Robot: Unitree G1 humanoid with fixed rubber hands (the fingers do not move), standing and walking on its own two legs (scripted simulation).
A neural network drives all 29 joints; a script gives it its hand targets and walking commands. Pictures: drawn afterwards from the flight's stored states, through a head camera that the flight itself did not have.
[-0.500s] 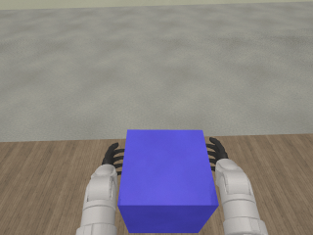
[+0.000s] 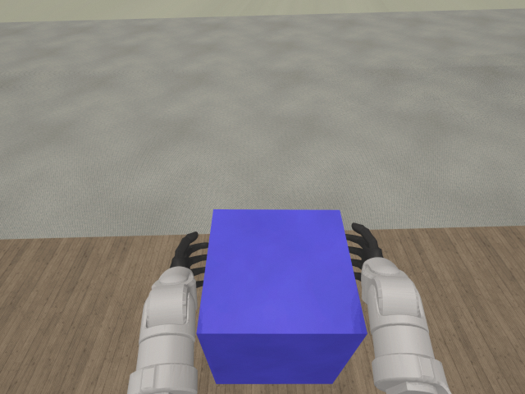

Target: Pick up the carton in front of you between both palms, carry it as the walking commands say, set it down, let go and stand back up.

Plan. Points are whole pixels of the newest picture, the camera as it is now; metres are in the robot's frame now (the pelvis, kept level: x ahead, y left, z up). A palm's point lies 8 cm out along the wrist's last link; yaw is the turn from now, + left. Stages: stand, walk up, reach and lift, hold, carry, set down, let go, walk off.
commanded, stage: hold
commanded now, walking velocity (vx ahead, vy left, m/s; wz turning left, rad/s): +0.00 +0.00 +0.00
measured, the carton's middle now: (275, 300) +0.29 +0.00 -0.02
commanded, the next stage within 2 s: carry in 0.54 s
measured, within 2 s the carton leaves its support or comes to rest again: neither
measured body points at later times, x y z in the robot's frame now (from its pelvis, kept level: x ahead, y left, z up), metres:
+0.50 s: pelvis +0.01 +0.00 +0.00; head -0.04 +0.00 +0.45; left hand +0.30 +0.15 +0.04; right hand +0.31 -0.15 +0.05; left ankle +0.02 +0.13 -0.74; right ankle +0.02 -0.13 -0.74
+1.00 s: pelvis +0.14 -0.01 -0.01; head +0.11 -0.01 +0.44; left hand +0.39 +0.16 +0.08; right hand +0.41 -0.15 +0.08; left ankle +0.13 +0.08 -0.75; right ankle +0.02 -0.12 -0.73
